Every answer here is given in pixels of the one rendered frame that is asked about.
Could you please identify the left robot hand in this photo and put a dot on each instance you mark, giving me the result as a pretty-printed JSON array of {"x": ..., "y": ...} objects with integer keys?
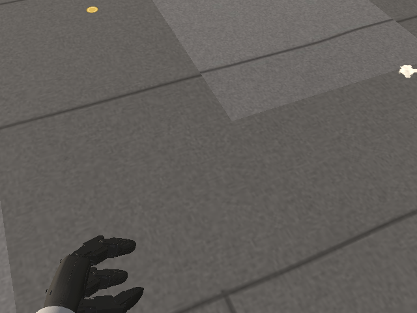
[{"x": 75, "y": 279}]

